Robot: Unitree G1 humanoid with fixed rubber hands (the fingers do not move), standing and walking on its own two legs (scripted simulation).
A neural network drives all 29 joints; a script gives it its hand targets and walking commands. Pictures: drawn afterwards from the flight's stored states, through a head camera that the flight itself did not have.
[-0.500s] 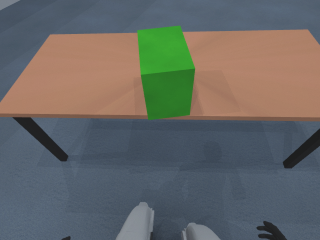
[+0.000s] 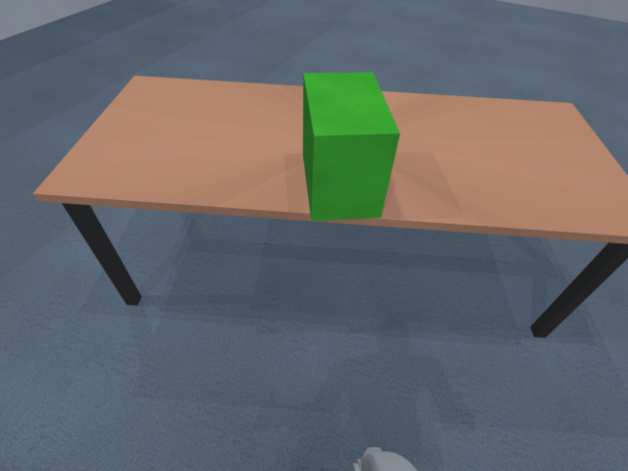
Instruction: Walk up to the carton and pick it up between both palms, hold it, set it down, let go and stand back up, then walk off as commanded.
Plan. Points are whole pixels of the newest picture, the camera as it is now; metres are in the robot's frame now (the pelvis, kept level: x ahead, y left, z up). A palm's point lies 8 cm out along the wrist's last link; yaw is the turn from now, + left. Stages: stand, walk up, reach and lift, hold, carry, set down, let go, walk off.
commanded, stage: walk up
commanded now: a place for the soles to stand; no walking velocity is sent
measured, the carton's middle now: (342, 145) +0.83 -0.06 -0.06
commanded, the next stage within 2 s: none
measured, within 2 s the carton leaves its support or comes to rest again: neither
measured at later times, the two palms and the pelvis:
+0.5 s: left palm out of the picture +0.10 +0.29 -0.09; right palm out of the picture +0.09 -0.30 -0.08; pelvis +0.01 +0.00 +0.01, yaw +0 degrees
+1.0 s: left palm (115, 446) +0.18 +0.25 -0.03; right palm (593, 470) +0.16 -0.35 -0.09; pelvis +0.10 -0.05 +0.03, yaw +0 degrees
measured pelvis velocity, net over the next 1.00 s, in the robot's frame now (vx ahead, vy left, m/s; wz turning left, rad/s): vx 0.10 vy -0.05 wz -0.01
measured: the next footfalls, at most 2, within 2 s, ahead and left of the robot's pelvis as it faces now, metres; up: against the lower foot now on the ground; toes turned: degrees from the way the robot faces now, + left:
right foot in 0.78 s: +0.20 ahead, -0.12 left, +0.00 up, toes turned +0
left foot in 1.38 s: +0.35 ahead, +0.12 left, +0.00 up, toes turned -5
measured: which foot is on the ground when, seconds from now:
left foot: down 0.00-0.80, up 0.82-1.00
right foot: down 0.00-0.54, up 0.56-0.76, down 0.78-1.00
